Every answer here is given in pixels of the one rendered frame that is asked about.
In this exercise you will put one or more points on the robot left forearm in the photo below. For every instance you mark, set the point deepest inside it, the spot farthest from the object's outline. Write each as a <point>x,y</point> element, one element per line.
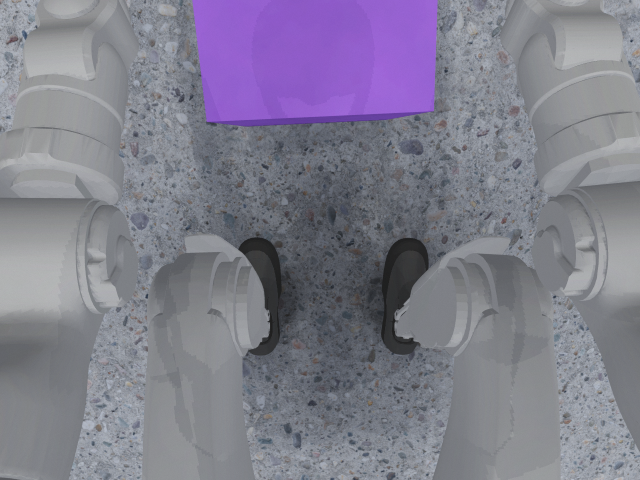
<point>70,105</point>

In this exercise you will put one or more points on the robot left upper arm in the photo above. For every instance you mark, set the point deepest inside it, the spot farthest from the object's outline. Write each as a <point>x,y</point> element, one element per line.
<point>64,263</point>

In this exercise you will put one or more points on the left robot foot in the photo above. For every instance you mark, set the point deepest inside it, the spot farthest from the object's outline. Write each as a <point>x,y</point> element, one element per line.
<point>264,258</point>

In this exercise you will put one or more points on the robot right upper arm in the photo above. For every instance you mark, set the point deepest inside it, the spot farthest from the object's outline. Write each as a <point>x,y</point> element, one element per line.
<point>587,248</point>

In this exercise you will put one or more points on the carton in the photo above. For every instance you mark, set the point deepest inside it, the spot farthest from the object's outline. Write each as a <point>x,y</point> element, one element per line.
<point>282,62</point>

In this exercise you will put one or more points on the robot right forearm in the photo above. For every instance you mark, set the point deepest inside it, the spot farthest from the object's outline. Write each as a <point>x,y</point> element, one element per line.
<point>578,89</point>

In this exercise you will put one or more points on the robot right thigh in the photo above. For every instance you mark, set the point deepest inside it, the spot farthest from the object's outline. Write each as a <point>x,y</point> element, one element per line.
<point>504,420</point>

